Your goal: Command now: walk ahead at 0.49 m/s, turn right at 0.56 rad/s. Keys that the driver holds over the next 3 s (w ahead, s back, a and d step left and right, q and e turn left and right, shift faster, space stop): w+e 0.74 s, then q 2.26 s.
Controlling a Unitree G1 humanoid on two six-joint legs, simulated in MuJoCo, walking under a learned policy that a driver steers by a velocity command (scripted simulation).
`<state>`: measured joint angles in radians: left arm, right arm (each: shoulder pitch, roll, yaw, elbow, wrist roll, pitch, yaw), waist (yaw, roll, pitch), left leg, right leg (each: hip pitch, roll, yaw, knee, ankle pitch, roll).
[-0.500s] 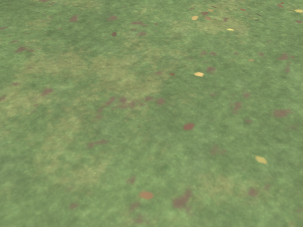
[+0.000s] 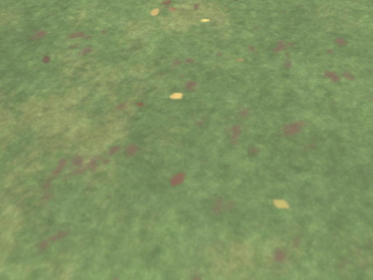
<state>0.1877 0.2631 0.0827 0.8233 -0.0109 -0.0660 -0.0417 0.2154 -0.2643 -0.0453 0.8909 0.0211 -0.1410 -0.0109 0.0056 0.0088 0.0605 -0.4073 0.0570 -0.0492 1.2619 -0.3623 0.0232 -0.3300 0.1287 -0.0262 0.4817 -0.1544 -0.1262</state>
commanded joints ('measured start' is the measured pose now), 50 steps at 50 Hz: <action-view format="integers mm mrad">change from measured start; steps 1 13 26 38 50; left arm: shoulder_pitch -31 183 97 -186 -56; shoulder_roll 104 147 85 51 89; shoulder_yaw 18 28 7 -16 -8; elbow -82 -49 -164 -292 -178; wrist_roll -1 -20 -23 -12 36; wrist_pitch -28 8 32 23 -1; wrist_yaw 11 58 45 -9 20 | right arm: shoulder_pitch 64 -306 -6 81 155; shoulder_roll -122 -107 -92 -203 -121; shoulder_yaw -39 -23 -37 -71 -31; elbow -73 -240 -164 -96 -45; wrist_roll -22 -14 -29 1 -1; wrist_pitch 8 2 18 52 128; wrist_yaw -5 19 15 6 -10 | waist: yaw -48 75 -18 -84 -46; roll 13 -97 94 47 -100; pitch -82 -63 -56 18 -195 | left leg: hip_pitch -175 -106 294 406 -26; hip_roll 78 -52 194 214 46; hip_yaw -53 -29 -156 160 -10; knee -108 -785 -1082 -1069 -109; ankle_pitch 56 411 244 525 -68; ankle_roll -28 -60 160 121 -103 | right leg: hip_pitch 138 186 -363 -316 109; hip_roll -285 -233 -240 -209 -398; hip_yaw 397 401 134 15 112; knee -283 -137 703 176 -168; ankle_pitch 157 78 -158 110 600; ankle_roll -192 -80 115 85 -126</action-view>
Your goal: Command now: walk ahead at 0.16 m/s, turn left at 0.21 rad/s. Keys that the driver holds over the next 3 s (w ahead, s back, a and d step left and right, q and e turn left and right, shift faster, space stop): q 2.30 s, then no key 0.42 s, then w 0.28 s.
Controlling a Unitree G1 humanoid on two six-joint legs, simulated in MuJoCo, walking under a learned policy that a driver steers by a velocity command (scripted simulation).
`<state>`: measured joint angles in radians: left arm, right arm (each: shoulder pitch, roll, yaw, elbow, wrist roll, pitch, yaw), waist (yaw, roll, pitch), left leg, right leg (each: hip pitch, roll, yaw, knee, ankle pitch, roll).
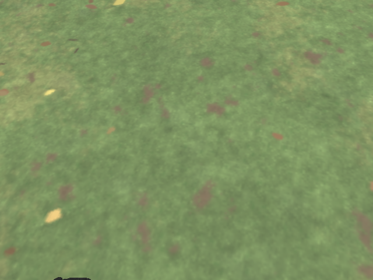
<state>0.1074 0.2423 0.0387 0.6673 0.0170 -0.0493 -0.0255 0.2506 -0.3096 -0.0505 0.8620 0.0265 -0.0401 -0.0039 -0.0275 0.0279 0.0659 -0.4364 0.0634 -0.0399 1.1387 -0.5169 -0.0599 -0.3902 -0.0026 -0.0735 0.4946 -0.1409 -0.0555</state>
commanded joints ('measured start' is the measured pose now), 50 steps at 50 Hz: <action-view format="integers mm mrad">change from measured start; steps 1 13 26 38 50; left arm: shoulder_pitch -4 9 -23 -14 15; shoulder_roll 117 196 155 149 174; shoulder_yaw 39 73 76 68 65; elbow -18 62 59 55 29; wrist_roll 18 -11 -13 -29 -3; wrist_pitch -25 36 53 27 45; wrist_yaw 6 60 68 35 78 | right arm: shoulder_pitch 137 -89 -92 -126 -109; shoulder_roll -61 -60 -151 -174 -100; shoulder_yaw -27 -41 -66 -75 -67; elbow -18 -179 -247 -285 -316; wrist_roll -8 -16 -18 -10 2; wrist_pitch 40 83 41 75 92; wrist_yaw -23 9 -17 -25 -17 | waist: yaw -30 40 44 24 52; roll -128 -123 89 158 -185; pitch -192 -111 -198 -170 -95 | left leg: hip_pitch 30 -44 339 254 -220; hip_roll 34 37 160 105 -67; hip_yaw -10 69 -225 -407 -22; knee -3 -351 -763 -721 -24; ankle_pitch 119 186 894 610 130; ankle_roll -30 15 297 265 -43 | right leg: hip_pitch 126 265 -227 24 325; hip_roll -268 -345 -14 47 -246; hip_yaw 125 22 127 145 201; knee -206 -216 633 90 -187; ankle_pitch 572 215 -265 -189 250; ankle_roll -204 -183 119 112 -162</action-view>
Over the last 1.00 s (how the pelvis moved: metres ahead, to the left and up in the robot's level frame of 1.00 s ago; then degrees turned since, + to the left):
0.49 -0.10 0.00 -26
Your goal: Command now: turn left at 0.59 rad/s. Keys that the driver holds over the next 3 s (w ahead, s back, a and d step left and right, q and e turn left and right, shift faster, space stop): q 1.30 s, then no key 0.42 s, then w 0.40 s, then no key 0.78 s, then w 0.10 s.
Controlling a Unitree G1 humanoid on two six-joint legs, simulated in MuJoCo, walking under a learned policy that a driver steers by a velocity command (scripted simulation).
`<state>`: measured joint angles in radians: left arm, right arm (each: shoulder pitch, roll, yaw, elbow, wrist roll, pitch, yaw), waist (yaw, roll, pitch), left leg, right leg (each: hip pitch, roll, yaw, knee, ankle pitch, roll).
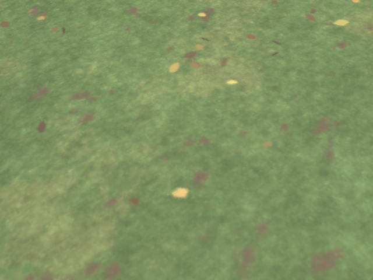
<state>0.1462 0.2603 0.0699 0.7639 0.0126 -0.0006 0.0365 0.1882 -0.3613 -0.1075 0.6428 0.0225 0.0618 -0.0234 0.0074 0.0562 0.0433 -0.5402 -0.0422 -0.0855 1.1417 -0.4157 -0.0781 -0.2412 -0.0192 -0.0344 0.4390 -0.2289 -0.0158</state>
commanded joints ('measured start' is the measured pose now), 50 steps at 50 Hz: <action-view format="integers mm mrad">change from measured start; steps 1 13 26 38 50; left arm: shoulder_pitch -6 12 -82 -9 -23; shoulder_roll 167 85 130 226 228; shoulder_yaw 38 16 31 57 56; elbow -66 -88 -105 -121 -126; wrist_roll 2 30 -11 25 -9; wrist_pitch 0 1 -1 -27 15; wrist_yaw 17 -30 -13 -30 -7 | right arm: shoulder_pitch -64 111 -18 16 -59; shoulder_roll -42 -224 -134 -155 -34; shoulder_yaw -6 -58 -16 -29 10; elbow -109 -128 -131 -142 -151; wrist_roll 4 -12 -16 -16 -3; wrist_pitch -11 -8 -43 -37 -12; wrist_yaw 5 8 -9 -4 25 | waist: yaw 31 -4 -21 -23 38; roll -218 264 93 -270 -237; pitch -85 -145 -129 -107 -108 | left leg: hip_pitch -110 644 400 -47 68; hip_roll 52 360 221 -34 76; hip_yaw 31 -331 -288 -92 99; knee -78 -743 -780 -51 -295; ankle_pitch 25 857 434 -234 -4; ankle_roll -30 266 308 46 -19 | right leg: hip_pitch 209 -353 -284 111 177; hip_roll -245 -74 30 -408 -272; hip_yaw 157 -139 113 539 97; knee -128 543 410 -144 -106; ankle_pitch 351 -410 -121 364 414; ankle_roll -210 77 103 -290 -213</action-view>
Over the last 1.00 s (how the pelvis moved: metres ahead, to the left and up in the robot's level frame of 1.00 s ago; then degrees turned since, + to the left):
0.09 0.01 0.01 35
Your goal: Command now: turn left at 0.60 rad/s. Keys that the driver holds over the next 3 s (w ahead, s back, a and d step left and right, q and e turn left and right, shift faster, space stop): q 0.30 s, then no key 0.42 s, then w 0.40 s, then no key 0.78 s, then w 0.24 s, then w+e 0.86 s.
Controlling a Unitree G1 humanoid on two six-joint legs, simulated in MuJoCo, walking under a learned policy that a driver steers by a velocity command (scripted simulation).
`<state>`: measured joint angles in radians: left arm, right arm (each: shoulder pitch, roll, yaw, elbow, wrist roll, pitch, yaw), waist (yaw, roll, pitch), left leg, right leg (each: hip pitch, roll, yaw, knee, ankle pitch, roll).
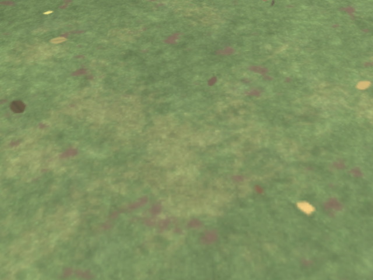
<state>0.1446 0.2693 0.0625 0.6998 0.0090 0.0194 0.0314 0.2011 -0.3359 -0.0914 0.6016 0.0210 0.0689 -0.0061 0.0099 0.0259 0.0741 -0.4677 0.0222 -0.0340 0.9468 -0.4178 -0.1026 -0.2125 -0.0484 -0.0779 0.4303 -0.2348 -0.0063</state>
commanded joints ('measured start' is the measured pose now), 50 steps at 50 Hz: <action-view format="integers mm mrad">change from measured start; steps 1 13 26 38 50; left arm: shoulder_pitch -23 -51 -38 7 -42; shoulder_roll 225 175 122 113 68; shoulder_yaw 65 56 25 -8 -23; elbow -60 -66 -68 -56 -135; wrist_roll -11 3 -19 7 -34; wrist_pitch -5 -11 -22 -59 -72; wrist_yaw -6 4 -22 -24 -22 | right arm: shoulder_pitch -62 -48 -61 -25 310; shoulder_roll -67 -138 -113 -25 -174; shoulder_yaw -9 -19 6 29 -31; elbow -108 -93 -46 35 135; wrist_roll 0 -9 -26 -35 -13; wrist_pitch -17 -66 -47 -47 -157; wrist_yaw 11 -10 -6 -11 33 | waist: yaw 33 -4 -37 -12 -127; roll -212 115 129 -113 261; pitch -140 -141 -132 -94 -51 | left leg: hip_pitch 27 342 273 231 579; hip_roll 8 188 162 -53 290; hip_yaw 63 -283 -355 -110 -597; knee -143 -600 -552 -464 -738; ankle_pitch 7 593 445 100 -119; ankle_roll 14 323 332 123 365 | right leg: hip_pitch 140 -401 -140 -8 -488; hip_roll -249 9 33 -42 90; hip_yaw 130 140 114 199 65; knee -90 732 245 -67 466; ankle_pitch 423 -167 -145 -185 -258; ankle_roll -218 74 70 -45 -13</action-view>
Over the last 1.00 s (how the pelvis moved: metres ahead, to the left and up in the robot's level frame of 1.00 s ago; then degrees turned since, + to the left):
0.00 0.03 0.00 35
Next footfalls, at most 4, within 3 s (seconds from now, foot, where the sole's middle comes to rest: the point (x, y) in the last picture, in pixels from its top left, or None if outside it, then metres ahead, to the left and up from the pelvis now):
0.12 left None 0.04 0.15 -0.78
0.58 right None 0.09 -0.08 -0.78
1.38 right None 0.41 0.04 -0.78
1.70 left None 0.29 0.25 -0.78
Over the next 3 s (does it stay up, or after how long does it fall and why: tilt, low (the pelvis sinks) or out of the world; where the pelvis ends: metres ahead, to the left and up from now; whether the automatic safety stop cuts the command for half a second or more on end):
stays up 0.74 0.18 -0.01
